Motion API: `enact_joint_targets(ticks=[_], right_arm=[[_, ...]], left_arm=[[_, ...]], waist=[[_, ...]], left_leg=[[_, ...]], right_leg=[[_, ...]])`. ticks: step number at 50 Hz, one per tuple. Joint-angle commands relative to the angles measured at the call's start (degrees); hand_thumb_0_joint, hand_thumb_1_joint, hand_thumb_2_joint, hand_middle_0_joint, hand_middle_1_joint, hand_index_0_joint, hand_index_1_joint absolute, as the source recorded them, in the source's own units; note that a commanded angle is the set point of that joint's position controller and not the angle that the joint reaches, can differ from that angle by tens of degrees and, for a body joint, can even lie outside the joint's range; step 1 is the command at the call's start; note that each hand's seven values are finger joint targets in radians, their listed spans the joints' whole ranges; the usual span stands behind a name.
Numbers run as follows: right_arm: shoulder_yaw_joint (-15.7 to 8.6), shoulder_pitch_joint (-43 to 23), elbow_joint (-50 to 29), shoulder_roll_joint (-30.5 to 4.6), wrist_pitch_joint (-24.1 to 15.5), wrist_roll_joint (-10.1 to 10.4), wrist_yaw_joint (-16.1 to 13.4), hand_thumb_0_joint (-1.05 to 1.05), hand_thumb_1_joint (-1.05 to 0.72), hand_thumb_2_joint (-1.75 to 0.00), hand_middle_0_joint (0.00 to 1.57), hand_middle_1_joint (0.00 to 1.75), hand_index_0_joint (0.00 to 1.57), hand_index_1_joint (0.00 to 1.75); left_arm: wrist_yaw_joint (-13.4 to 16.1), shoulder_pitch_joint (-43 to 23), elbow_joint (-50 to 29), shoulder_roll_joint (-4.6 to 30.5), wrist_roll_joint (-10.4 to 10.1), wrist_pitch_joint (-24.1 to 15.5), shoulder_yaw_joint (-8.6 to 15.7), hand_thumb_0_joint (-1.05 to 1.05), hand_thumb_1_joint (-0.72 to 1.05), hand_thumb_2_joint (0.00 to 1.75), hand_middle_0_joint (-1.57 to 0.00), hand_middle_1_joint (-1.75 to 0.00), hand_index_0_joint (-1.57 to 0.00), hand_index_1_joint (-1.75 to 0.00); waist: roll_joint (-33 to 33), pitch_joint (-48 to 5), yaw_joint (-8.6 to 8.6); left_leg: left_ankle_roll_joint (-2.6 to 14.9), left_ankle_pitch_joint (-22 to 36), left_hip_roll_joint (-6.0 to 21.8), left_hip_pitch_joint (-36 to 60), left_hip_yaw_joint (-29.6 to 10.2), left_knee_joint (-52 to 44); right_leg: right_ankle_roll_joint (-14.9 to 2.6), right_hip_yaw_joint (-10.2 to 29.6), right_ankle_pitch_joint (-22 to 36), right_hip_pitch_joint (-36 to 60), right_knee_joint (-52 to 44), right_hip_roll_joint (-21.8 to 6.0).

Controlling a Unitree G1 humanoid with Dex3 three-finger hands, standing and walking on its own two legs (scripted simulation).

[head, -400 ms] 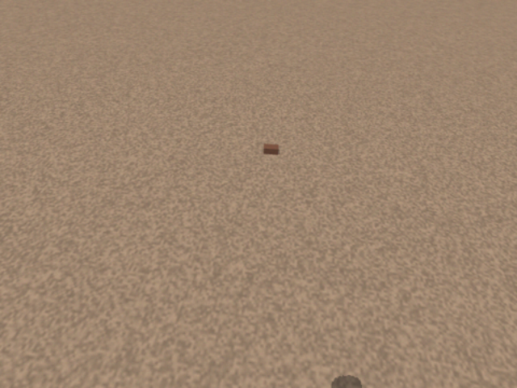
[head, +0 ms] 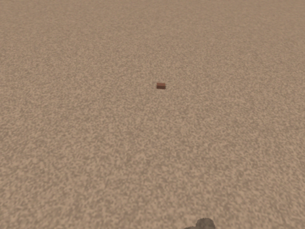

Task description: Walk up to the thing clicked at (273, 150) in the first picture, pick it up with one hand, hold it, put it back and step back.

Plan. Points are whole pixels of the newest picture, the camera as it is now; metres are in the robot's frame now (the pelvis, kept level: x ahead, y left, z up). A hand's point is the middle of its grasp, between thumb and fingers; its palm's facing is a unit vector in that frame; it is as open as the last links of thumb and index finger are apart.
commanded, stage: stand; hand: left
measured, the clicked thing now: (160, 86) +1.55 -0.20 -0.76
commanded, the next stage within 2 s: walk up in 0.72 s
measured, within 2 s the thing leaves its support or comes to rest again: neither
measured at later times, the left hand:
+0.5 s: hand out of the picture +0.08 +0.25 -0.16, palm faces -0.04 -0.94 -0.33, open 7.4 cm
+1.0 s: hand out of the picture +0.16 +0.24 -0.14, palm faces -0.10 -0.92 -0.38, open 7.4 cm
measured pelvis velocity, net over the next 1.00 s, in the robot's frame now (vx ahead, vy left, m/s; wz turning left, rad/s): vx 0.06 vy -0.06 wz -0.08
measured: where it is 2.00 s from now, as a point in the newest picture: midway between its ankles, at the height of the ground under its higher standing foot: (171, 188)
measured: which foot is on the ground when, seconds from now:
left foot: down 0.00-1.00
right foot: down 0.00-0.76, up 0.78-1.00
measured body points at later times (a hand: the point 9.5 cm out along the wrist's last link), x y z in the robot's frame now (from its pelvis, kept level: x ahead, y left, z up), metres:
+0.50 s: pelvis +0.01 +0.00 +0.00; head +0.02 +0.00 +0.45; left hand +0.08 +0.30 -0.13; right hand +0.08 -0.30 -0.13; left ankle +0.01 +0.12 -0.75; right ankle +0.01 -0.13 -0.75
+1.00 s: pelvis +0.06 -0.06 -0.01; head +0.05 -0.06 +0.44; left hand +0.17 +0.28 -0.11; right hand +0.06 -0.41 -0.12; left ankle +0.01 +0.11 -0.75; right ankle +0.14 -0.22 -0.73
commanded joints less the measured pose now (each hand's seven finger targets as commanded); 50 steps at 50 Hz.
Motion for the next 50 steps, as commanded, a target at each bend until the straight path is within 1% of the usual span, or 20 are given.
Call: enact_joint_targets(ticks=[1, 7, 10, 17, 20, 28, 35, 36, 37, 38, 39, 40, 41, 42, 43, 45, 46, 47, 48, 50], right_arm=[[-1.87, -2.38, -3.54, -12.46, -1.09, 0.05, -0.74, 0.00, -0.90, -0.90, 0.20, 0.30, 0.20, 0.30], [-1.99, -2.85, -3.48, -12.32, -0.99, 0.04, -0.65, 0.00, -0.90, -0.90, 0.20, 0.30, 0.20, 0.30], [-1.93, -2.43, -3.48, -12.26, -0.96, -0.10, -0.56, 0.00, -0.90, -0.90, 0.20, 0.30, 0.20, 0.30], [-1.93, -2.88, -3.70, -12.33, -1.15, 0.01, -0.65, 0.00, -0.90, -0.90, 0.20, 0.30, 0.20, 0.30], [-1.90, -2.66, -3.60, -12.61, -1.01, 0.01, -0.63, 0.00, -0.90, -0.90, 0.20, 0.30, 0.20, 0.30], [-1.81, -2.40, -3.69, -12.65, -1.22, 0.08, -0.84, 0.00, -0.90, -0.90, 0.20, 0.30, 0.20, 0.30], [-1.77, -2.45, -3.59, -12.45, -1.08, 0.04, -0.88, 0.00, -0.90, -0.90, 0.20, 0.30, 0.20, 0.30], [-6.31, 4.57, -6.44, -19.82, -2.66, -1.31, -0.03, 0.00, -0.90, -0.90, 0.20, 0.30, 0.20, 0.30], [-7.49, 7.36, -4.90, -21.51, -3.11, -1.78, 0.24, 0.00, -0.90, -0.90, 0.20, 0.30, 0.20, 0.30], [-9.01, 10.38, -5.17, -23.46, -3.55, -1.87, 0.24, 0.00, -0.90, -0.90, 0.20, 0.30, 0.20, 0.30], [-9.52, 10.96, -6.46, -24.13, -4.29, -1.91, 0.15, 0.00, -0.90, -0.90, 0.20, 0.30, 0.20, 0.30], [-9.19, 9.50, -7.59, -22.62, -4.93, -1.56, -0.01, 0.00, -0.90, -0.90, 0.20, 0.30, 0.20, 0.30], [-8.64, 8.05, -8.69, -21.15, -5.33, -1.41, -0.08, 0.00, -0.90, -0.90, 0.20, 0.30, 0.20, 0.30], [-8.55, 6.50, -9.83, -20.33, -5.34, -1.65, 0.03, 0.00, -0.90, -0.90, 0.20, 0.30, 0.20, 0.30], [-8.94, 3.79, -11.14, -21.09, -5.33, -2.00, 0.21, 0.00, -0.90, -0.90, 0.20, 0.30, 0.20, 0.30], [-8.96, 1.54, -12.85, -21.30, -5.39, -2.39, 0.68, 0.00, -0.90, -0.90, 0.20, 0.30, 0.20, 0.30], [-9.02, 0.29, -13.37, -21.68, -5.41, -2.50, 0.87, 0.00, -0.90, -0.90, 0.20, 0.30, 0.20, 0.30], [-8.87, 0.39, -13.49, -21.21, -5.33, -2.65, 1.11, 0.00, -0.90, -0.90, 0.20, 0.30, 0.20, 0.30], [-8.82, 0.05, -13.60, -21.16, -5.26, -2.64, 1.23, 0.00, -0.90, -0.90, 0.20, 0.30, 0.20, 0.30], [-8.58, -1.22, -14.10, -20.42, -4.69, -2.39, 1.27, 0.00, -0.90, -0.90, 0.20, 0.30, 0.20, 0.30]], left_arm=[[0.65, -2.52, -3.58, 11.88, -0.05, -1.12, 2.37, 0.00, 0.90, 0.90, -0.20, -0.30, -0.20, -0.30], [0.68, -2.08, -3.50, 11.88, 0.05, -1.21, 2.33, 0.00, 0.90, 0.90, -0.20, -0.30, -0.20, -0.30], [0.68, -2.59, -3.65, 12.06, 0.04, -1.14, 2.48, 0.00, 0.90, 0.90, -0.20, -0.30, -0.20, -0.30], [0.64, -1.86, -3.51, 11.98, 0.08, -1.17, 2.48, 0.00, 0.90, 0.90, -0.20, -0.30, -0.20, -0.30], [0.64, -2.36, -3.62, 11.95, 0.04, -1.15, 2.52, 0.00, 0.90, 0.90, -0.20, -0.30, -0.20, -0.30], [0.71, -2.42, -3.76, 12.23, -0.07, -1.26, 2.58, 0.00, 0.90, 0.90, -0.20, -0.30, -0.20, -0.30], [0.74, -2.32, -3.29, 12.11, -0.09, -0.88, 2.57, 0.00, 0.90, 0.90, -0.20, -0.30, -0.20, -0.30], [-1.73, -0.69, -7.33, 18.87, 1.69, -0.99, 7.48, 0.00, 0.90, 0.90, -0.20, -0.30, -0.20, -0.30], [-2.80, -5.05, -8.31, 17.38, 2.14, -0.59, 7.29, 0.00, 0.90, 0.90, -0.20, -0.30, -0.20, -0.30], [-3.70, -9.98, -10.98, 15.42, 2.60, -0.30, 7.28, 0.00, 0.90, 0.90, -0.20, -0.30, -0.20, -0.30], [-3.82, -10.58, -12.48, 14.91, 2.79, -0.45, 7.33, 0.00, 0.90, 0.90, -0.20, -0.30, -0.20, -0.30], [-4.07, -10.02, -12.74, 15.36, 2.46, -0.99, 7.41, 0.00, 0.90, 0.90, -0.20, -0.30, -0.20, -0.30], [-4.52, -7.60, -12.36, 16.01, 2.02, -1.25, 7.74, 0.00, 0.90, 0.90, -0.20, -0.30, -0.20, -0.30], [-5.24, -5.20, -12.30, 15.79, 1.80, -1.21, 7.68, 0.00, 0.90, 0.90, -0.20, -0.30, -0.20, -0.30], [-5.96, -3.24, -12.29, 15.61, 1.68, -0.99, 7.93, 0.00, 0.90, 0.90, -0.20, -0.30, -0.20, -0.30], [-7.11, -2.63, -12.67, 15.37, 1.74, -0.63, 8.17, 0.00, 0.90, 0.90, -0.20, -0.30, -0.20, -0.30], [-7.44, -2.01, -13.01, 14.90, 1.58, -0.56, 8.22, 0.00, 0.90, 0.90, -0.20, -0.30, -0.20, -0.30], [-7.51, -2.17, -12.95, 15.03, 1.60, -0.73, 8.35, 0.00, 0.90, 0.90, -0.20, -0.30, -0.20, -0.30], [-7.44, -0.22, -12.44, 14.96, 1.56, -0.86, 8.65, 0.00, 0.90, 0.90, -0.20, -0.30, -0.20, -0.30], [-6.79, 6.43, -10.19, 15.34, 1.77, -1.28, 9.15, 0.00, 0.90, 0.90, -0.20, -0.30, -0.20, -0.30]], waist=[[0.48, -2.99, -0.08], [-0.33, -2.89, 0.12], [0.37, -2.27, -0.16], [-0.12, -3.49, 0.27], [0.47, -2.93, 0.15], [0.09, -5.49, 0.11], [-0.01, -3.02, 0.41], [-2.73, -9.42, -1.28], [1.56, -3.72, -3.70], [8.91, 0.91, -6.28], [7.75, 3.13, -6.26], [3.63, 3.04, -4.55], [1.69, 0.99, -2.67], [3.30, -0.76, -1.64], [7.30, -0.19, -0.20], [10.24, 2.09, 0.60], [11.92, 2.69, 1.44], [10.96, 2.80, 1.09], [10.81, 2.07, 2.04], [6.64, -0.11, 5.30]], left_leg=[[1.23, 4.87, 7.27, 0.40, -5.61, -3.75], [1.18, 5.27, 7.27, 0.93, -5.60, -3.74], [1.09, 2.31, 7.00, -0.55, -5.50, -4.36], [1.18, 6.28, 7.39, 0.79, -5.76, -3.97], [1.30, 4.20, 7.16, 0.30, -5.51, -4.07], [1.44, 11.09, 7.71, 2.37, -5.31, -2.85], [1.02, 7.50, 7.58, 0.66, -5.96, -4.49], [6.11, -24.21, 7.88, 5.94, -8.22, -0.81], [8.09, -35.22, 11.50, 8.42, -13.54, -4.90], [11.86, -38.45, 19.85, 10.78, -23.47, -11.10], [14.86, -35.30, 25.58, 11.34, -28.54, -12.52], [14.43, -31.58, 25.15, 10.04, -28.01, -12.19], [13.20, -29.40, 22.66, 10.11, -24.26, -11.81], [12.39, -28.40, 20.63, 11.22, -19.69, -11.48], [12.26, -27.81, 20.16, 7.63, -16.62, -12.41], [10.93, -26.14, 17.63, -2.65, -9.97, -13.17], [9.99, -25.91, 16.82, -6.23, -7.61, -12.44], [9.29, -24.55, 15.16, -8.48, -5.14, -11.33], [8.74, -24.12, 14.24, -10.08, -3.68, -9.38], [7.86, -26.21, 12.28, -14.73, -0.11, -0.47]], right_leg=[[-2.16, 5.23, 3.87, -0.96, -4.02, -6.07], [-2.31, 5.27, 3.58, -1.20, -4.45, -6.03], [-2.29, 5.43, 1.81, -1.07, -4.84, -6.05], [-2.23, 4.87, 4.75, -0.52, -4.12, -5.98], [-2.22, 5.28, 3.87, -0.58, -4.64, -6.17], [-2.14, 4.76, 10.28, 1.60, -3.32, -6.46], [-2.18, 4.52, 5.07, 0.57, -3.83, -6.06], [-3.98, 4.40, -21.83, -4.84, 2.97, -2.31], [-3.68, 2.21, -26.46, -19.00, 10.28, -0.78], [-2.72, 0.10, -18.95, -30.51, 23.98, 0.00], [-3.04, 6.70, -17.65, -37.47, 29.44, -2.25], [-3.33, 10.30, -15.69, -37.81, 32.61, -3.94], [-3.02, 10.73, -13.60, -35.75, 33.16, -4.57], [-2.51, 8.51, -13.47, -35.00, 31.20, -4.79], [-1.72, 6.43, -12.70, -31.55, 29.41, -5.46], [-0.76, 2.99, -10.39, -22.74, 25.28, -5.33], [-1.13, 2.20, -9.87, -17.91, 21.96, -5.54], [-1.07, 0.23, -8.56, -14.51, 18.89, -4.63], [-1.13, -1.52, -7.00, -10.39, 17.70, -3.70], [-1.34, -5.71, -2.30, 0.23, 13.28, -1.76]])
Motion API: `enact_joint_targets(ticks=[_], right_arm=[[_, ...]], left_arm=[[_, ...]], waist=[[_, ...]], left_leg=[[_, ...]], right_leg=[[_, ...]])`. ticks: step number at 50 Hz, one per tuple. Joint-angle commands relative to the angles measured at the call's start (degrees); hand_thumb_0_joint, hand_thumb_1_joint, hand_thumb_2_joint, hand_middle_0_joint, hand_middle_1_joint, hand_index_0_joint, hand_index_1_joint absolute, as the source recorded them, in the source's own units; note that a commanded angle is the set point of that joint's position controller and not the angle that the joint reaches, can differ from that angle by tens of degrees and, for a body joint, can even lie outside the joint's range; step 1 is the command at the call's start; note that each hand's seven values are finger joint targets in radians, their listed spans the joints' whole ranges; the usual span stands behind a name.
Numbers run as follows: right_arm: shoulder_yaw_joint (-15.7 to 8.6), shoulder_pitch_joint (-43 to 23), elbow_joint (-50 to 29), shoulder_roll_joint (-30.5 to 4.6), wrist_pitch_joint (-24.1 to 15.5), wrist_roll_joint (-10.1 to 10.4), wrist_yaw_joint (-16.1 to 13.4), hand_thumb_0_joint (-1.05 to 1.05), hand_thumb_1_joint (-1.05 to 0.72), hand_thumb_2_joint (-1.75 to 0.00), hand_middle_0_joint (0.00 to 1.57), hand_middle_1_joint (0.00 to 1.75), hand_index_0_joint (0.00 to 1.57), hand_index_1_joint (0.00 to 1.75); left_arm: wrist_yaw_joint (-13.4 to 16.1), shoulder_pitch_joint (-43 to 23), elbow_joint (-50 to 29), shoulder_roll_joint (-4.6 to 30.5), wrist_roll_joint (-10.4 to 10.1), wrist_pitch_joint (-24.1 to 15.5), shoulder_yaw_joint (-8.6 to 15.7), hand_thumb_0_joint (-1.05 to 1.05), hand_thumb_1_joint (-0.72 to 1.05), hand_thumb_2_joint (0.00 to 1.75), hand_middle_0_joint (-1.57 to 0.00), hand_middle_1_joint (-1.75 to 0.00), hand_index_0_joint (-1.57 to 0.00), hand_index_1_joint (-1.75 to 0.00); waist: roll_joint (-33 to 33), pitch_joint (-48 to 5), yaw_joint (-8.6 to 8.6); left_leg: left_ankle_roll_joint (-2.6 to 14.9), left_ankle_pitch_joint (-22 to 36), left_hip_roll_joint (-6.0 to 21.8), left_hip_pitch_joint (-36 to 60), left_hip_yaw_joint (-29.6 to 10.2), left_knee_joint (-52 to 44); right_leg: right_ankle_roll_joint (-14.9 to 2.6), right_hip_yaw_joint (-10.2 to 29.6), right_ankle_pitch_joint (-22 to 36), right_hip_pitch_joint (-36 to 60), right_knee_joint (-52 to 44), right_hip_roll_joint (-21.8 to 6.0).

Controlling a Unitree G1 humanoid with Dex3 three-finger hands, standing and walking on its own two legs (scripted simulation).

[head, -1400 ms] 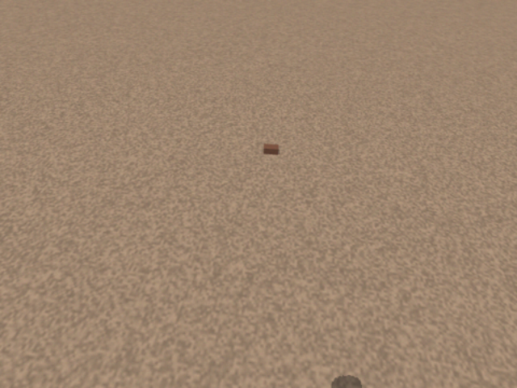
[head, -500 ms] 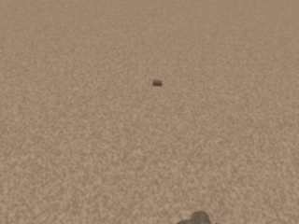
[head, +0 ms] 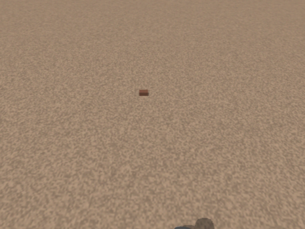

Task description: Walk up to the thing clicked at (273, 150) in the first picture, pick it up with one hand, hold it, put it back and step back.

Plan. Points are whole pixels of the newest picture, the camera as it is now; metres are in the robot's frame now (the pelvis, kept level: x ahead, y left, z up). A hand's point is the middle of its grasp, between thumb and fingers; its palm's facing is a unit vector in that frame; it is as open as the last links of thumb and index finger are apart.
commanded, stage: walk up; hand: left
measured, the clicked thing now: (143, 92) +1.49 -0.02 -0.75
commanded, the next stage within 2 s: none
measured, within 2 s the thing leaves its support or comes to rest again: neither
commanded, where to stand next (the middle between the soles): +1.16 -0.26 m, yaw +1 degrees
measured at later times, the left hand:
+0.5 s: hand (74, 208) +0.24 +0.23 -0.18, palm faces -0.04 -0.95 -0.30, open 7.4 cm
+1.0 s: hand (113, 118) +0.58 +0.13 -0.12, palm faces -0.06 -0.93 -0.37, open 7.4 cm
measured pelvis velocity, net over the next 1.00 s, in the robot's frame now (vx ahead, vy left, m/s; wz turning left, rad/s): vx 0.44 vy -0.13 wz -0.05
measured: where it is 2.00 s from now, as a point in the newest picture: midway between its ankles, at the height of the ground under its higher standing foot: (169, 142)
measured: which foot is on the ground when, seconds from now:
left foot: down 0.00-0.04, up 0.06-0.40, down 0.42-0.88, up 0.90-1.00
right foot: up 0.00-0.02, down 0.04-0.44, up 0.46-0.84, down 0.86-1.00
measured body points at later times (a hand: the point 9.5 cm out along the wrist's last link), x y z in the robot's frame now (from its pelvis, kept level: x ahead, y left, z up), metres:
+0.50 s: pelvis +0.20 -0.04 -0.02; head +0.20 +0.00 +0.43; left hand +0.24 +0.28 -0.15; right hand +0.29 -0.37 -0.09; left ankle +0.28 +0.07 -0.74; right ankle +0.12 -0.16 -0.69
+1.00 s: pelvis +0.44 -0.13 -0.01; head +0.45 -0.15 +0.44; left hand +0.58 +0.18 -0.09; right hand +0.45 -0.46 -0.14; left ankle +0.39 +0.03 -0.66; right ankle +0.50 -0.24 -0.74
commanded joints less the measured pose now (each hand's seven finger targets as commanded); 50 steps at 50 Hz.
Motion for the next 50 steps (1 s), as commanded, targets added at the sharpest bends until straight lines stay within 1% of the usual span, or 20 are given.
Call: enact_joint_targets(ticks=[1, 2, 3, 4, 6, 10, 17, 20, 21, 22, 23, 28, 32, 37, 42, 43, 44, 45, 47, 50], right_arm=[[-1.93, -9.90, -7.98, -12.19, -1.24, 0.11, -0.59, 0.00, -0.90, -0.90, 0.20, 0.30, 0.20, 0.30], [-0.32, -7.39, -8.14, -7.99, -1.03, 0.17, -0.54, 0.00, -0.90, -0.90, 0.20, 0.30, 0.20, 0.30], [1.27, -8.04, -10.93, -4.90, -1.36, 1.91, -0.29, 0.00, -0.90, -0.90, 0.20, 0.30, 0.20, 0.30], [-0.52, -8.96, -10.42, -10.89, -0.94, 1.77, -0.63, 0.00, -0.90, -0.90, 0.20, 0.30, 0.20, 0.30], [-1.16, -4.89, -7.45, -13.94, -1.14, 2.60, 0.00, 0.00, -0.90, -0.90, 0.20, 0.30, 0.20, 0.30], [-1.22, -0.20, -6.26, -12.33, -0.76, 2.34, 1.56, 0.00, -0.90, -0.90, 0.20, 0.30, 0.20, 0.30], [-1.63, -4.67, -10.40, -10.02, -1.57, 1.92, 2.00, 0.00, -0.90, -0.90, 0.20, 0.30, 0.20, 0.30], [-2.88, 3.56, -8.50, -11.33, -2.66, 1.54, 0.90, 0.00, -0.90, -0.90, 0.20, 0.30, 0.20, 0.30], [-4.06, 11.12, -7.20, -14.67, -3.15, 1.16, 0.02, 0.00, -0.90, -0.90, 0.20, 0.30, 0.20, 0.30], [-5.05, 13.84, -8.67, -19.87, -3.63, 0.64, -0.75, 0.00, -0.90, -0.90, 0.20, 0.30, 0.20, 0.30], [-5.19, 9.11, -10.55, -20.71, -3.51, 2.84, -0.61, 0.00, -0.90, -0.90, 0.20, 0.30, 0.20, 0.30], [-2.07, 0.94, -12.40, -14.13, -4.13, 2.96, -0.66, 0.00, -0.90, -0.90, 0.20, 0.30, 0.20, 0.30], [-2.29, 2.62, -12.85, -15.40, -4.49, 2.53, -0.52, 0.00, -0.90, -0.90, 0.20, 0.30, 0.20, 0.30], [-2.08, 3.21, -12.70, -15.81, -4.01, 2.89, -0.55, 0.00, -0.90, -0.90, 0.20, 0.30, 0.20, 0.30], [-0.97, 2.85, -12.90, -13.63, -2.97, 2.49, -1.13, 0.00, -0.90, -0.90, 0.20, 0.30, 0.20, 0.30], [0.70, 6.63, -12.95, -9.02, -2.85, 2.74, -1.13, 0.00, -0.90, -0.90, 0.20, 0.30, 0.20, 0.30], [1.77, 7.28, -14.59, -6.81, -2.81, 3.57, -1.20, 0.00, -0.90, -0.90, 0.20, 0.30, 0.20, 0.30], [-0.03, 2.73, -13.57, -13.03, -2.23, 2.96, -1.75, 0.00, -0.90, -0.90, 0.20, 0.30, 0.20, 0.30], [-0.10, 4.74, -10.52, -13.00, -1.90, 4.05, -1.29, 0.00, -0.90, -0.90, 0.20, 0.30, 0.20, 0.30], [-0.07, 8.06, -8.47, -11.72, -1.33, 2.94, -0.31, 0.00, -0.90, -0.90, 0.20, 0.30, 0.20, 0.30]], left_arm=[[1.07, 7.89, -1.42, 10.33, 0.19, -2.58, 3.69, 0.00, 0.90, 0.90, -0.20, -0.30, -0.20, -0.30], [2.25, 15.15, -0.24, 14.16, 0.73, -3.21, 5.18, 0.00, 0.90, 0.90, -0.20, -0.30, -0.20, -0.30], [3.07, 16.46, -2.30, 19.50, 0.74, -3.70, 5.92, 0.00, 0.90, 0.90, -0.20, -0.30, -0.20, -0.30], [3.01, 9.37, -4.99, 20.64, -0.42, -3.73, 5.16, 0.00, 0.90, 0.90, -0.20, -0.30, -0.20, -0.30], [3.29, 1.26, -7.36, 17.42, -1.44, -3.94, 4.21, 0.00, 0.90, 0.90, -0.20, -0.30, -0.20, -0.30], [3.47, -0.20, -8.76, 14.04, -1.38, -4.44, 2.97, 0.00, 0.90, 0.90, -0.20, -0.30, -0.20, -0.30], [3.05, 0.91, -10.98, 13.76, -1.10, -4.62, 2.50, 0.00, 0.90, 0.90, -0.20, -0.30, -0.20, -0.30], [2.96, 1.58, -11.46, 10.86, -0.75, -4.25, 1.08, 0.00, 0.90, 0.90, -0.20, -0.30, -0.20, -0.30], [3.03, 3.92, -11.69, 7.40, -0.73, -4.25, 0.14, 0.00, 0.90, 0.90, -0.20, -0.30, -0.20, -0.30], [3.28, 6.04, -12.30, 3.80, -1.57, -4.26, -0.63, 0.00, 0.90, 0.90, -0.20, -0.30, -0.20, -0.30], [4.13, 4.83, -11.41, 11.31, -0.91, -3.88, 0.83, 0.00, 0.90, 0.90, -0.20, -0.30, -0.20, -0.30], [2.90, 7.12, -7.62, 10.78, -1.73, -3.59, 0.96, 0.00, 0.90, 0.90, -0.20, -0.30, -0.20, -0.30], [1.38, 0.12, -10.28, 8.66, -1.24, -3.29, 0.61, 0.00, 0.90, 0.90, -0.20, -0.30, -0.20, -0.30], [0.44, -5.45, -11.38, 7.44, -1.44, -3.46, 0.77, 0.00, 0.90, 0.90, -0.20, -0.30, -0.20, -0.30], [1.59, 5.69, -7.79, 10.59, -1.38, -3.71, 3.19, 0.00, 0.90, 0.90, -0.20, -0.30, -0.20, -0.30], [2.59, 13.54, -6.44, 14.99, -0.98, -4.19, 5.05, 0.00, 0.90, 0.90, -0.20, -0.30, -0.20, -0.30], [3.42, 13.26, -8.09, 19.59, -1.64, -4.60, 5.19, 0.00, 0.90, 0.90, -0.20, -0.30, -0.20, -0.30], [3.42, 9.57, -8.92, 19.62, -2.53, -4.22, 4.72, 0.00, 0.90, 0.90, -0.20, -0.30, -0.20, -0.30], [4.04, 3.38, -10.44, 15.26, -3.19, -4.31, 3.48, 0.00, 0.90, 0.90, -0.20, -0.30, -0.20, -0.30], [4.08, 1.49, -11.74, 12.02, -2.52, -4.99, 2.27, 0.00, 0.90, 0.90, -0.20, -0.30, -0.20, -0.30]], waist=[[-0.90, -0.87, 7.86], [-15.50, -3.19, 11.21], [-25.54, -1.62, 11.26], [-13.32, 2.41, 8.13], [-5.80, 5.14, 2.72], [-8.23, 5.99, 0.56], [-3.92, 4.06, 2.02], [4.04, 0.22, -2.87], [14.63, -4.61, -6.41], [22.24, -5.83, -6.11], [11.01, -3.87, -5.15], [8.35, 3.60, -0.05], [8.45, 4.02, -1.30], [7.95, 2.98, -1.50], [-0.73, -3.44, 6.00], [-13.66, -7.39, 9.04], [-21.09, -6.57, 7.66], [-11.98, -2.98, 7.62], [-6.15, 1.24, 3.70], [-9.01, 2.69, 0.95]], left_leg=[[7.63, -14.67, 5.26, -24.07, -1.47, 8.76], [6.13, -13.23, -0.47, -32.18, 3.33, 29.78], [3.19, -15.87, -7.15, -42.99, -0.52, 43.26], [2.74, -11.67, -2.84, -39.03, -7.86, 46.40], [2.77, -4.19, 1.94, -36.59, -7.61, 43.30], [1.54, -0.81, 3.04, -27.88, -4.70, 30.81], [1.04, 7.30, 1.24, -18.16, -0.06, 12.86], [2.67, 5.41, -2.37, 1.28, 2.69, 8.58], [5.26, -6.33, 2.52, 11.48, -5.92, 2.44], [10.41, -23.36, 19.71, 15.42, -38.90, -8.98], [15.61, -30.71, 23.74, 7.25, -47.47, -14.40], [11.80, -6.41, 14.00, -7.48, -15.58, -11.87], [14.35, 0.15, 14.30, -6.26, -9.64, -12.10], [10.86, 7.13, 11.31, -7.94, -3.69, -8.68], [7.05, 19.29, 7.96, -15.40, 1.50, 15.84], [4.91, 12.52, 2.70, -23.05, 3.43, 34.52], [3.00, -8.77, -4.28, -36.26, 1.58, 44.39], [3.34, -9.43, -0.98, -36.69, -3.96, 49.42], [3.56, -0.47, 2.22, -33.92, -6.81, 45.59], [2.40, 2.30, 3.41, -28.55, -4.22, 37.77]], right_leg=[[0.14, -6.74, 3.51, 25.97, -6.38, 4.95], [-1.53, 1.30, -10.36, 33.84, -13.85, 1.93], [-7.15, 31.33, -30.40, 30.62, -29.93, -12.11], [-12.10, 40.88, -38.73, 19.39, -35.14, -18.03], [-12.19, 29.90, -30.39, 14.73, -31.40, -14.68], [-11.37, 14.54, -18.26, 6.96, -30.64, -9.43], [-10.66, 6.89, -11.04, 6.03, -26.47, -7.40], [-8.51, 0.74, -5.51, -2.54, -10.94, -2.86], [-6.68, -3.39, 1.46, -7.72, 8.30, 1.38], [-2.59, -2.75, -11.69, -21.33, 24.80, 9.93], [-3.15, 5.63, -11.49, -18.94, 29.27, 6.70], [-0.14, 4.65, 1.85, -12.15, 21.30, -0.29], [1.21, 0.86, 3.57, -11.73, 9.77, -2.21], [-0.48, -3.39, 12.22, -3.00, -2.72, -0.11], [-2.77, -5.70, 5.69, 21.83, -6.58, 4.67], [-4.31, 7.00, -9.09, 29.90, -13.34, -2.84], [-9.08, 33.39, -17.32, 32.23, -25.82, -16.81], [-13.23, 36.85, -20.02, 24.93, -27.61, -18.49], [-11.38, 21.55, -10.67, 18.43, -25.14, -12.23], [-10.85, 10.50, -1.09, 10.76, -25.46, -7.69]])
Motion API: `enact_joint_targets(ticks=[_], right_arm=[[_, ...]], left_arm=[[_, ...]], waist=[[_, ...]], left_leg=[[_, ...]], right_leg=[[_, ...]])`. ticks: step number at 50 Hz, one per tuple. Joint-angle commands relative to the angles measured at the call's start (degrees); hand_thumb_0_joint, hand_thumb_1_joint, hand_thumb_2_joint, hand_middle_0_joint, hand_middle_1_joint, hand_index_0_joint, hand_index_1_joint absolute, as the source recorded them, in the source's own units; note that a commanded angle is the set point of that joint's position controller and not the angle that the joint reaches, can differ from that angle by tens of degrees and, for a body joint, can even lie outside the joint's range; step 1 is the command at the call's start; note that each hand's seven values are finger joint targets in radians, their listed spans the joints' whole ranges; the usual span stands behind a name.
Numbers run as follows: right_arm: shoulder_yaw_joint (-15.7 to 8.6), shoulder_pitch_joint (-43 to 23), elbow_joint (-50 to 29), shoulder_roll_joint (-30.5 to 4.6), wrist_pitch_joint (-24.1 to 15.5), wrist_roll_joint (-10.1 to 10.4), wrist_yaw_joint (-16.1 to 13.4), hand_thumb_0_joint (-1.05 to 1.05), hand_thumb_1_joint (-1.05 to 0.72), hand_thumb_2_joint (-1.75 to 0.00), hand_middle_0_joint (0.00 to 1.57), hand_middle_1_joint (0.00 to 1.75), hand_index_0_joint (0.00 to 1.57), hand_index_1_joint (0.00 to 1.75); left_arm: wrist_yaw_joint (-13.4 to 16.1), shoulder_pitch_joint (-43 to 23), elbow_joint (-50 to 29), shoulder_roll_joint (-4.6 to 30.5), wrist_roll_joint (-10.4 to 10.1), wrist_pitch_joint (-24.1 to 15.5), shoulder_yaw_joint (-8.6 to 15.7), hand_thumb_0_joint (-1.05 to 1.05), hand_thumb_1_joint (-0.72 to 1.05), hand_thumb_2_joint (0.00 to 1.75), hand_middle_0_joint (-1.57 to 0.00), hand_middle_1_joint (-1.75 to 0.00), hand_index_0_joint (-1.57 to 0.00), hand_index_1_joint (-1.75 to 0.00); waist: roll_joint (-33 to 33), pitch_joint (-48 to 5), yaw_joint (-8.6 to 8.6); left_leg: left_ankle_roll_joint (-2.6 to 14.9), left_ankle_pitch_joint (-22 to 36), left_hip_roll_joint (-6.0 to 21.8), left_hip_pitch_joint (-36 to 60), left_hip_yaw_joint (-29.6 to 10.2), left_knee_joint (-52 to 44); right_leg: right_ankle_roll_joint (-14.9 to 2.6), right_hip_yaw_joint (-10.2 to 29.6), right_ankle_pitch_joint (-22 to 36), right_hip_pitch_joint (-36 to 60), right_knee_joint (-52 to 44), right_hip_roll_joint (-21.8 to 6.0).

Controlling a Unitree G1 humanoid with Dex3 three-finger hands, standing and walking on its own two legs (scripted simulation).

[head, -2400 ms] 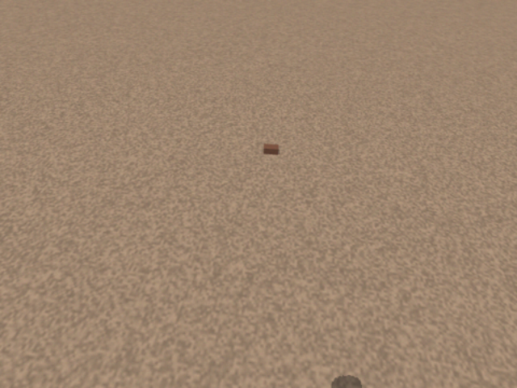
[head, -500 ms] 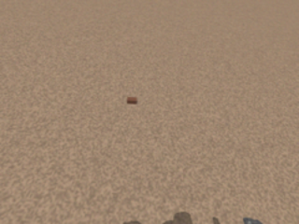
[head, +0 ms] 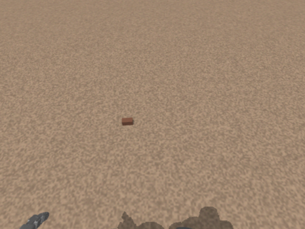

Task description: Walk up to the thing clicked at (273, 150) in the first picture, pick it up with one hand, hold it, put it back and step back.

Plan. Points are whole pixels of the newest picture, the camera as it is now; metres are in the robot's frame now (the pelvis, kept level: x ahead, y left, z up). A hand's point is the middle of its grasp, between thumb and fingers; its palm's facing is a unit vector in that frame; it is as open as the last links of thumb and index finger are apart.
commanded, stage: walk up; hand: left
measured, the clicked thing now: (127, 121) +1.04 +0.16 -0.74
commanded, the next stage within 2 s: none
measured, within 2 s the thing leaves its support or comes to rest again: neither
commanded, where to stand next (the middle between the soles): +0.72 -0.09 m, yaw +4 degrees
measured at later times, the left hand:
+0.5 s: hand (64, 195) +0.26 +0.27 -0.15, palm faces -0.05 -0.95 -0.30, open 7.4 cm
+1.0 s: hand (101, 128) +0.50 +0.18 -0.11, palm faces -0.01 -0.93 -0.37, open 7.4 cm
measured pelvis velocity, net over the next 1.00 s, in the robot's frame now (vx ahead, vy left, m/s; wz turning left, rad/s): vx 0.42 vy -0.09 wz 0.02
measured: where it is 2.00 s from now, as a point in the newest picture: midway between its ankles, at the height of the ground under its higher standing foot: (164, 159)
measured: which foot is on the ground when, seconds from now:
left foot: up 0.00-0.26, down 0.28-0.78, up 0.80-1.00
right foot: down 0.00-0.32, up 0.34-0.74, down 0.76-1.00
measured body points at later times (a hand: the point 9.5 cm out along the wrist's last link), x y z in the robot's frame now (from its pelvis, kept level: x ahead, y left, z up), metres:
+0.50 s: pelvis +0.22 +0.00 +0.01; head +0.23 +0.04 +0.46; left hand +0.26 +0.32 -0.13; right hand +0.30 -0.32 -0.07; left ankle +0.26 +0.11 -0.73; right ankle +0.25 -0.15 -0.66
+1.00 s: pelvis +0.42 -0.09 +0.01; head +0.44 -0.11 +0.46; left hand +0.50 +0.22 -0.08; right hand +0.48 -0.41 -0.11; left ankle +0.47 +0.06 -0.67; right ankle +0.44 -0.19 -0.73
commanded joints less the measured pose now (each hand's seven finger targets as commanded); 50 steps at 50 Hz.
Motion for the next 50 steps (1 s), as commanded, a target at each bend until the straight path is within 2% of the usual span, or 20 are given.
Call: enact_joint_targets(ticks=[1, 4, 8, 11, 13, 14, 15, 16, 18, 22, 26, 31, 36, 37, 38, 39, 40, 41, 44, 50], right_arm=[[-3.35, 4.44, -3.15, -11.51, -1.33, -0.47, 0.48, 0.00, -0.90, -0.90, 0.20, 0.30, 0.20, 0.30], [-3.37, -0.26, -5.04, -10.71, -1.35, -1.06, 1.35, 0.00, -0.90, -0.90, 0.20, 0.30, 0.20, 0.30], [-3.27, -5.76, -7.08, -8.96, -2.06, -1.20, 1.58, 0.00, -0.90, -0.90, 0.20, 0.30, 0.20, 0.30], [-3.63, -5.64, -6.99, -8.82, -2.63, -1.04, 1.44, 0.00, -0.90, -0.90, 0.20, 0.30, 0.20, 0.30], [-4.50, -0.73, -5.27, -10.45, -3.09, -1.07, 1.09, 0.00, -0.90, -0.90, 0.20, 0.30, 0.20, 0.30], [-5.38, 5.20, -3.98, -12.68, -3.46, -1.10, 0.42, 0.00, -0.90, -0.90, 0.20, 0.30, 0.20, 0.30], [-6.80, 11.71, -3.72, -17.83, -3.72, -2.31, -0.41, 0.00, -0.90, -0.90, 0.20, 0.30, 0.20, 0.30], [-7.29, 10.24, -5.98, -20.50, -3.70, -0.93, -0.78, 0.00, -0.90, -0.90, 0.20, 0.30, 0.20, 0.30], [-6.30, 4.27, -7.25, -17.47, -3.32, 0.64, -0.91, 0.00, -0.90, -0.90, 0.20, 0.30, 0.20, 0.30], [-4.28, -1.18, -8.40, -13.82, -3.86, 0.24, -0.85, 0.00, -0.90, -0.90, 0.20, 0.30, 0.20, 0.30], [-4.84, 0.01, -8.65, -15.36, -4.25, -0.26, -0.65, 0.00, -0.90, -0.90, 0.20, 0.30, 0.20, 0.30], [-4.90, 0.44, -8.32, -15.84, -3.73, -0.09, -0.43, 0.00, -0.90, -0.90, 0.20, 0.30, 0.20, 0.30], [-4.10, -1.74, -8.84, -14.39, -2.80, -0.69, -0.81, 0.00, -0.90, -0.90, 0.20, 0.30, 0.20, 0.30], [-2.91, 1.21, -8.45, -11.29, -2.79, -0.67, -0.90, 0.00, -0.90, -0.90, 0.20, 0.30, 0.20, 0.30], [-1.09, 3.12, -9.57, -6.22, -2.82, -0.41, -0.82, 0.00, -0.90, -0.90, 0.20, 0.30, 0.20, 0.30], [-1.67, 1.58, -9.47, -9.11, -2.44, 0.27, -1.23, 0.00, -0.90, -0.90, 0.20, 0.30, 0.20, 0.30], [-2.53, -0.18, -7.85, -12.41, -1.96, -0.29, -1.81, 0.00, -0.90, -0.90, 0.20, 0.30, 0.20, 0.30], [-2.56, 0.55, -6.62, -12.43, -1.76, 0.56, -1.59, 0.00, -0.90, -0.90, 0.20, 0.30, 0.20, 0.30], [-2.62, 4.23, -3.84, -10.97, -1.22, 0.19, -0.64, 0.00, -0.90, -0.90, 0.20, 0.30, 0.20, 0.30], [-2.74, -1.94, -5.53, -9.20, -0.92, -1.10, 0.81, 0.00, -0.90, -0.90, 0.20, 0.30, 0.20, 0.30]], left_arm=[[1.40, 3.52, -3.52, 15.95, -0.05, -1.34, 4.49, 0.00, 0.90, 0.90, -0.20, -0.30, -0.20, -0.30], [1.33, 4.42, -4.65, 16.35, 0.55, -1.67, 4.85, 0.00, 0.90, 0.90, -0.20, -0.30, -0.20, -0.30], [1.10, 7.17, -5.03, 16.13, 0.85, -1.50, 4.57, 0.00, 0.90, 0.90, -0.20, -0.30, -0.20, -0.30], [1.00, 6.05, -5.58, 16.48, 0.67, -1.02, 4.16, 0.00, 0.90, 0.90, -0.20, -0.30, -0.20, -0.30], [1.08, 5.19, -6.12, 15.15, 0.98, -0.71, 3.21, 0.00, 0.90, 0.90, -0.20, -0.30, -0.20, -0.30], [1.28, 7.10, -6.10, 12.87, 0.97, -0.79, 2.30, 0.00, 0.90, 0.90, -0.20, -0.30, -0.20, -0.30], [1.54, 9.65, -6.51, 8.51, 0.34, -0.75, 1.13, 0.00, 0.90, 0.90, -0.20, -0.30, -0.20, -0.30], [2.09, 11.51, -5.51, 12.02, 0.05, -0.17, 2.32, 0.00, 0.90, 0.90, -0.20, -0.30, -0.20, -0.30], [2.59, 9.03, -3.80, 16.07, 0.41, 0.27, 2.58, 0.00, 0.90, 0.90, -0.20, -0.30, -0.20, -0.30], [1.26, 13.34, -0.39, 13.74, 0.29, 0.97, 2.90, 0.00, 0.90, 0.90, -0.20, -0.30, -0.20, -0.30], [-0.25, 7.23, -2.25, 12.51, 0.99, 1.42, 3.01, 0.00, 0.90, 0.90, -0.20, -0.30, -0.20, -0.30], [-1.22, 0.97, -3.13, 11.55, 0.98, 1.26, 3.24, 0.00, 0.90, 0.90, -0.20, -0.30, -0.20, -0.30], [-0.68, 5.24, -0.76, 13.27, 1.29, 0.19, 4.52, 0.00, 0.90, 0.90, -0.20, -0.30, -0.20, -0.30], [0.03, 11.31, 0.79, 15.14, 1.26, -0.51, 5.50, 0.00, 0.90, 0.90, -0.20, -0.30, -0.20, -0.30], [1.00, 16.35, 1.19, 19.97, 1.72, -1.15, 6.94, 0.00, 0.90, 0.90, -0.20, -0.30, -0.20, -0.30], [1.49, 15.31, 0.15, 23.13, 0.88, -1.08, 6.85, 0.00, 0.90, 0.90, -0.20, -0.30, -0.20, -0.30], [1.69, 12.44, -0.84, 21.56, 0.03, -0.75, 6.32, 0.00, 0.90, 0.90, -0.20, -0.30, -0.20, -0.30], [2.09, 9.96, -1.22, 19.44, -0.65, -0.55, 5.75, 0.00, 0.90, 0.90, -0.20, -0.30, -0.20, -0.30], [2.39, 4.75, -2.91, 15.67, -0.15, -0.81, 4.26, 0.00, 0.90, 0.90, -0.20, -0.30, -0.20, -0.30], [2.25, 7.91, -4.64, 15.24, 0.69, -1.38, 4.42, 0.00, 0.90, 0.90, -0.20, -0.30, -0.20, -0.30]], waist=[[-11.49, -0.18, 1.13], [-9.87, 0.60, 2.28], [-8.57, 0.42, 4.17], [-7.52, -0.04, 2.71], [-2.46, -2.06, -1.30], [3.98, -5.91, -4.03], [15.56, -12.26, -6.20], [12.20, -11.66, -5.41], [0.79, -5.06, -3.01], [5.58, -0.30, 0.89], [5.87, 0.93, -0.85], [5.91, 1.44, -1.75], [1.25, -2.25, 2.83], [-6.33, -6.71, 5.33], [-20.77, -9.43, 7.05], [-21.66, -6.90, 7.15], [-13.09, -3.97, 6.28], [-10.05, -2.33, 4.72], [-13.16, -1.43, 0.92], [-9.64, 0.36, 3.62]], left_leg=[[-0.88, 5.46, 2.45, -9.89, -0.01, -4.93], [-2.24, 5.50, 2.76, -11.22, 1.17, -15.01], [-2.09, 11.05, 1.59, -9.00, 2.44, -25.13], [-1.20, 12.73, -0.37, -0.66, 4.59, -29.23], [0.27, 10.30, -2.86, 12.74, 5.55, -31.50], [2.38, 5.52, -2.28, 23.13, 2.51, -34.55], [6.39, -2.78, 12.15, 31.43, -18.05, -40.35], [11.47, -12.10, 21.78, 31.28, -40.76, -50.06], [11.82, -4.33, 19.05, 22.35, -29.48, -48.95], [9.14, 6.68, 12.14, 8.37, -9.24, -50.09], [11.28, 4.80, 12.12, 8.91, -6.36, -51.62], [8.22, 2.75, 9.52, 7.40, -3.14, -50.29], [6.19, 10.68, 9.10, 2.14, -0.74, -36.95], [4.30, 15.82, 5.33, 0.21, 2.56, -22.27], [1.49, 4.89, -0.61, -8.64, 5.94, -4.44], [-0.03, -7.97, -6.34, -19.90, 3.91, 2.03], [0.06, -6.48, -2.22, -18.83, -2.55, 5.31], [0.14, -2.51, -1.13, -16.88, -5.02, 4.38], [-0.17, 2.02, 0.55, -10.05, -2.25, -3.09], [-2.01, 6.19, 0.73, -12.52, 0.25, -18.44]], right_leg=[[-9.92, 14.46, -5.47, 5.16, -21.56, -10.92], [-11.67, 13.00, -10.03, 4.94, -22.89, -11.79], [-10.78, 11.30, -4.35, 7.31, -20.54, -11.63], [-10.17, 9.56, -3.41, 3.87, -17.67, -11.73], [-8.40, 6.08, 0.27, -2.67, -8.56, -9.27], [-6.41, 2.19, 7.88, -6.72, 4.95, -5.30], [-2.56, -0.55, -1.81, -14.48, 23.33, 0.34], [-1.29, 4.70, -17.10, -22.36, 30.37, 5.15], [-1.06, 11.65, -11.70, -22.27, 34.84, -0.28], [0.93, 8.16, -5.15, -13.57, 26.46, -3.97], [2.43, 5.43, -1.93, -14.89, 15.74, -5.67], [1.27, 2.55, 5.99, -9.52, 3.70, -4.28], [-0.15, -0.14, 1.40, 8.49, -2.16, -0.41], [-1.35, 3.13, -2.27, 18.06, -6.21, -0.82], [-4.04, 20.39, -12.45, 23.58, -14.09, -13.05], [-10.31, 39.92, -15.54, 24.98, -23.07, -21.62], [-12.07, 36.99, -11.87, 19.02, -21.20, -21.84], [-10.84, 28.59, -5.93, 15.97, -20.25, -18.41], [-8.98, 13.56, 1.73, 7.81, -19.67, -11.89], [-11.12, 11.21, -3.04, 9.77, -21.96, -12.98]])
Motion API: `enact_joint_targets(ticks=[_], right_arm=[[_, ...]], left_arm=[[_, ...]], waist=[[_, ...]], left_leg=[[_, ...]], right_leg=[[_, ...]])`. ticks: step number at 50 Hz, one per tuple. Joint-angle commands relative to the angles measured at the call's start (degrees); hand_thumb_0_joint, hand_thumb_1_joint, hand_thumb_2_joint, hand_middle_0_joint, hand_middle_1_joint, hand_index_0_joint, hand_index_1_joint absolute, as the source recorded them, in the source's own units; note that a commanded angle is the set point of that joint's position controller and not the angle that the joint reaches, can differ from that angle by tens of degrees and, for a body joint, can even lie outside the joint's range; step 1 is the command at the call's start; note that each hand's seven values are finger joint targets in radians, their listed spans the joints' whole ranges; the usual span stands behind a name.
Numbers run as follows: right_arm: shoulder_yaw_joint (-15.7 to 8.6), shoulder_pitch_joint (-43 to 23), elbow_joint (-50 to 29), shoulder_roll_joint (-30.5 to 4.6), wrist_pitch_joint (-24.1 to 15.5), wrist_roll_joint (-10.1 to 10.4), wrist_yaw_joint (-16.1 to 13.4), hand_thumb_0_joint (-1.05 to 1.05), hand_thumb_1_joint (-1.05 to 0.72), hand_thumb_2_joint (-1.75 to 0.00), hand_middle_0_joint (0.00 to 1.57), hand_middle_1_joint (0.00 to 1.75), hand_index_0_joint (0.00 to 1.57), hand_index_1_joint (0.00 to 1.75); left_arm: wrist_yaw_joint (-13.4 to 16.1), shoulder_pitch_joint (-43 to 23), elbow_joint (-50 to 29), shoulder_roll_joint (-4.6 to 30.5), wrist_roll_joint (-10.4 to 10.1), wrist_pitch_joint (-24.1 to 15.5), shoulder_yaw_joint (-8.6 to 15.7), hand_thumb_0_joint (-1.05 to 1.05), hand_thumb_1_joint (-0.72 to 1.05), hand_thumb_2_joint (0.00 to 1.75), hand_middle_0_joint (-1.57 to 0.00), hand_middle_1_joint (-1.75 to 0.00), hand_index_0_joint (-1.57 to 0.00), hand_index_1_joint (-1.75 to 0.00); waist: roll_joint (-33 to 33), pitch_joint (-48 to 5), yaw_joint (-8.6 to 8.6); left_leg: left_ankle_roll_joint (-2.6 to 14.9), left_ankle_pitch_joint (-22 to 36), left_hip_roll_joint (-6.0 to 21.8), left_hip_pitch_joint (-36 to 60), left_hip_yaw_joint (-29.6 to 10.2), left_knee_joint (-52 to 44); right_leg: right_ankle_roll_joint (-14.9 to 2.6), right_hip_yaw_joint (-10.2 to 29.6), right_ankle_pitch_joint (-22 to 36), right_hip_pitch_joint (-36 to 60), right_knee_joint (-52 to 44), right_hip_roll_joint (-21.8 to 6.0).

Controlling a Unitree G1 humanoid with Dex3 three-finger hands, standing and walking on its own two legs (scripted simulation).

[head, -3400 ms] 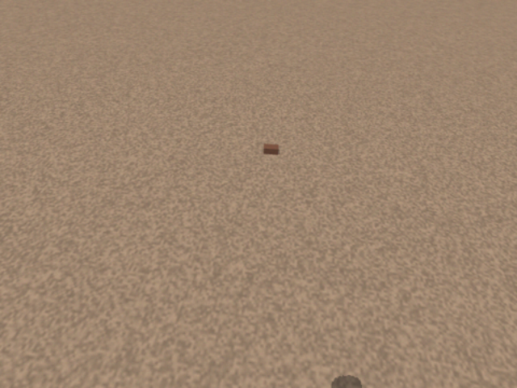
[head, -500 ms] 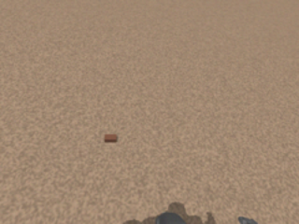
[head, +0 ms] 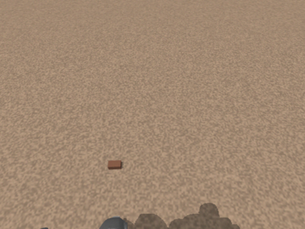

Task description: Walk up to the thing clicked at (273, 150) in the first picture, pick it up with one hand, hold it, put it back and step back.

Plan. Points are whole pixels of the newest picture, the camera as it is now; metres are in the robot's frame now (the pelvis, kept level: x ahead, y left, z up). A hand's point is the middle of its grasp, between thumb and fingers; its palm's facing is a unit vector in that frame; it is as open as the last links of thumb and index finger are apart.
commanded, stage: walk up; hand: left
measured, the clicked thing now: (114, 164) +0.63 +0.24 -0.75
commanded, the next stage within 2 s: none
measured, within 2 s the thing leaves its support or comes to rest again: neither
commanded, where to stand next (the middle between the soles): +0.30 -0.01 m, yaw +3 degrees
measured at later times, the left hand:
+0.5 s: hand (66, 208) +0.21 +0.26 -0.15, palm faces -0.04 -0.94 -0.35, open 7.4 cm
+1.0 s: hand (79, 182) +0.30 +0.24 -0.16, palm faces +0.04 -0.92 -0.39, open 7.4 cm
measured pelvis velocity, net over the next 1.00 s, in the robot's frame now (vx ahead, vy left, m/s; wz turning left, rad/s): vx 0.23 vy -0.04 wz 0.07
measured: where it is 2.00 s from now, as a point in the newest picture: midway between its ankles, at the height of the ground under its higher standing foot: (156, 221)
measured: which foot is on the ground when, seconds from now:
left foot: up 0.00-0.16, down 0.18-0.58, up 0.60-0.88, down 0.90-1.00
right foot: down 0.00-0.20, up 0.22-0.56, down 0.58-1.00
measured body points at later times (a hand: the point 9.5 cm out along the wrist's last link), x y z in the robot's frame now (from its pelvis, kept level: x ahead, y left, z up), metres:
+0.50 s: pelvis +0.16 -0.02 -0.01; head +0.17 -0.01 +0.44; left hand +0.21 +0.30 -0.12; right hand +0.22 -0.35 -0.10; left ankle +0.18 +0.11 -0.74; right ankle +0.27 -0.18 -0.71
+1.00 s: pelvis +0.23 -0.04 -0.02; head +0.25 -0.03 +0.43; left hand +0.29 +0.29 -0.14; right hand +0.32 -0.35 -0.14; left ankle +0.26 +0.09 -0.74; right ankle +0.28 -0.17 -0.73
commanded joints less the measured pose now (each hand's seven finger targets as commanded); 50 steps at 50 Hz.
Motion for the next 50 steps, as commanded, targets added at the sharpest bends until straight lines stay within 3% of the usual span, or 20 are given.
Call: enact_joint_targets(ticks=[1, 5, 8, 9, 10, 11, 14, 17, 24, 27, 28, 29, 30, 36, 44, 45, 46, 47, 48, 50], right_arm=[[-2.72, -0.62, -4.48, -9.47, -1.25, -0.56, 0.02, 0.00, -0.90, -0.90, 0.20, 0.30, 0.20, 0.30], [-3.01, -2.60, -5.18, -8.85, -2.10, -0.43, 0.05, 0.00, -0.90, -0.90, 0.20, 0.30, 0.20, 0.30], [-4.17, 4.54, -3.16, -10.57, -2.86, -0.42, -0.74, 0.00, -0.90, -0.90, 0.20, 0.30, 0.20, 0.30], [-5.34, 9.61, -2.53, -13.89, -3.07, -0.83, -1.34, 0.00, -0.90, -0.90, 0.20, 0.30, 0.20, 0.30], [-6.47, 12.58, -3.92, -18.99, -3.21, -1.34, -2.04, 0.00, -0.90, -0.90, 0.20, 0.30, 0.20, 0.30], [-6.97, 10.60, -5.02, -20.27, -2.89, 0.59, -2.05, 0.00, -0.90, -0.90, 0.20, 0.30, 0.20, 0.30], [-5.00, 4.21, -6.62, -15.35, -2.78, 0.66, -2.45, 0.00, -0.90, -0.90, 0.20, 0.30, 0.20, 0.30], [-4.28, 0.27, -7.37, -14.39, -2.90, 0.27, -2.03, 0.00, -0.90, -0.90, 0.20, 0.30, 0.20, 0.30], [-3.68, -2.43, -7.62, -14.33, -1.33, -0.06, -1.28, 0.00, -0.90, -0.90, 0.20, 0.30, 0.20, 0.30], [-2.01, -3.70, -7.68, -10.37, 0.35, 0.38, -1.47, 0.00, -0.90, -0.90, 0.20, 0.30, 0.20, 0.30], [-1.04, -1.03, -7.60, -7.48, 0.59, 0.56, -1.54, 0.00, -0.90, -0.90, 0.20, 0.30, 0.20, 0.30], [0.33, 1.21, -7.69, -3.52, 0.97, 0.51, -1.53, 0.00, -0.90, -0.90, 0.20, 0.30, 0.20, 0.30], [-1.41, -0.65, -6.83, -9.46, 1.63, 0.34, -2.39, 0.00, -0.90, -0.90, 0.20, 0.30, 0.20, 0.30], [-2.48, 1.63, -1.08, -10.45, 2.71, -0.10, -1.93, 0.00, -0.90, -0.90, 0.20, 0.30, 0.20, 0.30], [-2.79, -1.19, 2.04, -9.39, 2.65, -0.37, -1.91, 0.00, -0.90, -0.90, 0.20, 0.30, 0.20, 0.30], [-2.89, -1.47, 2.19, -10.56, 2.24, -0.61, -2.19, 0.00, -0.90, -0.90, 0.20, 0.30, 0.20, 0.30], [-3.24, -3.98, 1.48, -13.70, 1.77, -1.01, -2.40, 0.00, -0.90, -0.90, 0.20, 0.30, 0.20, 0.30], [-3.08, -8.56, 0.80, -15.79, 1.92, -0.06, -2.20, 0.00, -0.90, -0.90, 0.20, 0.30, 0.20, 0.30], [-2.71, -10.42, 0.70, -14.38, 2.11, -0.01, -2.00, 0.00, -0.90, -0.90, 0.20, 0.30, 0.20, 0.30], [-1.14, -12.97, 1.33, -11.30, 2.44, 0.22, -2.04, 0.00, -0.90, -0.90, 0.20, 0.30, 0.20, 0.30]], left_arm=[[0.97, 3.15, -4.49, 16.37, 0.31, -1.32, 5.50, 0.00, 0.90, 0.90, -0.20, -0.30, -0.20, -0.30], [0.74, 3.04, -5.10, 16.28, 0.02, -0.70, 5.05, 0.00, 0.90, 0.90, -0.20, -0.30, -0.20, -0.30], [0.78, 2.83, -5.61, 14.33, 0.09, -0.22, 3.57, 0.00, 0.90, 0.90, -0.20, -0.30, -0.20, -0.30], [0.85, 4.10, -5.95, 11.72, -0.13, -0.23, 2.72, 0.00, 0.90, 0.90, -0.20, -0.30, -0.20, -0.30], [0.78, 5.68, -6.41, 8.75, -0.50, 0.00, 2.27, 0.00, 0.90, 0.90, -0.20, -0.30, -0.20, -0.30], [1.83, 5.16, -4.97, 15.40, -0.19, 0.77, 3.91, 0.00, 0.90, 0.90, -0.20, -0.30, -0.20, -0.30], [1.81, 5.16, -3.00, 14.91, -0.37, 1.11, 3.54, 0.00, 0.90, 0.90, -0.20, -0.30, -0.20, -0.30], [0.53, 8.50, -0.53, 13.73, -0.14, 1.62, 3.69, 0.00, 0.90, 0.90, -0.20, -0.30, -0.20, -0.30], [0.55, 4.26, 0.72, 12.17, 0.24, 0.68, 3.90, 0.00, 0.90, 0.90, -0.20, -0.30, -0.20, -0.30], [2.18, 8.36, 3.29, 12.80, 0.59, -0.46, 3.99, 0.00, 0.90, 0.90, -0.20, -0.30, -0.20, -0.30], [2.68, 9.59, 2.97, 15.09, 0.91, -1.12, 4.56, 0.00, 0.90, 0.90, -0.20, -0.30, -0.20, -0.30], [3.23, 8.53, 1.80, 20.03, 1.10, -1.79, 5.38, 0.00, 0.90, 0.90, -0.20, -0.30, -0.20, -0.30], [3.35, 6.33, 0.85, 22.56, 0.57, -1.33, 5.42, 0.00, 0.90, 0.90, -0.20, -0.30, -0.20, -0.30], [4.18, -0.03, -0.06, 17.83, 0.51, -0.86, 3.87, 0.00, 0.90, 0.90, -0.20, -0.30, -0.20, -0.30], [4.35, -6.25, 0.50, 15.78, -0.06, 0.75, 2.17, 0.00, 0.90, 0.90, -0.20, -0.30, -0.20, -0.30], [4.30, -5.14, 0.92, 13.99, -0.31, 1.00, 1.32, 0.00, 0.90, 0.90, -0.20, -0.30, -0.20, -0.30], [4.16, -3.93, 1.13, 10.87, -0.74, 1.16, 0.44, 0.00, 0.90, 0.90, -0.20, -0.30, -0.20, -0.30], [4.62, -4.44, 2.95, 12.10, -1.35, 1.68, 0.84, 0.00, 0.90, 0.90, -0.20, -0.30, -0.20, -0.30], [4.68, -4.32, 4.50, 13.46, -0.81, 1.82, 1.16, 0.00, 0.90, 0.90, -0.20, -0.30, -0.20, -0.30], [4.61, -3.20, 6.49, 12.50, -0.71, 1.00, 0.69, 0.00, 0.90, 0.90, -0.20, -0.30, -0.20, -0.30]], waist=[[-10.11, -0.81, 2.76], [-7.99, -1.02, 2.19], [-2.49, -4.82, -2.80], [5.69, -8.63, -5.39], [13.81, -10.40, -5.89], [5.80, -8.96, -5.69], [1.98, -1.42, -2.58], [5.89, 0.41, -0.48], [7.38, 1.06, -0.54], [0.31, -3.31, 2.59], [-7.68, -4.46, 3.06], [-18.93, -3.39, 1.73], [-14.18, -2.06, 2.88], [-12.65, -3.48, 0.54], [-9.64, -5.98, -1.75], [-5.90, -6.19, -1.75], [3.74, -6.97, -0.28], [7.10, -4.72, 0.75], [4.41, -4.21, 0.97], [3.15, -4.90, 2.17]], left_leg=[[-0.51, 3.99, 1.82, -3.66, 0.59, -11.07], [0.36, 6.80, -0.63, 4.88, 3.99, -18.62], [2.62, 7.83, -3.78, 24.41, 5.42, -23.48], [5.70, 0.01, 2.07, 33.28, -3.79, -27.64], [11.60, -7.46, 18.00, 40.48, -32.30, -34.98], [17.26, -12.59, 23.16, 33.67, -39.53, -38.39], [13.54, 2.66, 16.43, 24.43, -21.29, -37.25], [11.78, -0.09, 11.82, 13.19, -9.06, -38.98], [11.06, -4.51, 9.20, 4.37, -4.54, -35.48], [7.16, -1.97, 5.63, 2.18, -0.80, -21.31], [5.12, -5.36, 2.04, 0.91, 2.67, -10.75], [1.39, -12.68, -4.17, -5.90, 4.46, 1.72], [1.37, -15.49, -3.40, -5.82, -1.42, 5.07], [0.55, -7.51, -0.06, 0.23, -2.96, -0.01], [1.30, 2.03, -3.26, 16.57, 1.87, -20.37], [1.99, 2.08, -1.36, 18.41, -1.44, -25.06], [4.51, 2.02, 7.73, 16.62, -15.46, -30.55], [9.36, -3.42, 12.22, 9.39, -21.33, -33.22], [10.43, -3.14, 11.48, 6.63, -19.38, -32.33], [6.09, 4.96, 5.78, 6.81, -9.97, -27.35]], right_leg=[[-10.72, 13.03, -0.13, 4.66, -13.93, -15.34], [-9.36, 9.66, 6.06, 1.94, -9.28, -14.10], [-5.95, 4.80, 10.41, -7.43, 4.90, -9.99], [-3.44, 1.38, 9.82, -13.35, 18.98, -5.92], [0.26, 1.36, -13.64, -27.34, 32.55, 2.70], [-0.10, 8.21, -18.98, -27.04, 38.50, -0.49], [0.28, 12.52, -10.19, -26.41, 38.45, -4.22], [2.02, 8.26, -6.04, -17.74, 28.93, -5.46], [3.22, 2.91, 1.55, -6.60, 11.89, -2.77], [2.51, 2.70, 2.68, 4.60, 3.66, 0.19], [0.98, 10.22, -3.26, 6.44, -3.71, -4.74], [-3.26, 32.29, -8.66, 6.02, -12.71, -18.49], [-10.47, 38.90, -12.25, 1.32, -14.60, -23.25], [-8.25, 18.15, 2.28, -1.82, -7.97, -15.63], [-5.60, 12.23, 2.14, -11.43, 1.68, -14.10], [-3.55, 11.07, 1.06, -12.93, 4.76, -12.66], [0.18, 6.74, -3.30, -14.11, 10.30, -7.04], [1.33, 3.45, -13.44, -10.20, 12.78, -0.73], [1.62, 5.08, -13.46, -5.71, 13.16, -1.67], [1.43, 6.23, -3.40, -0.72, 3.70, -2.67]])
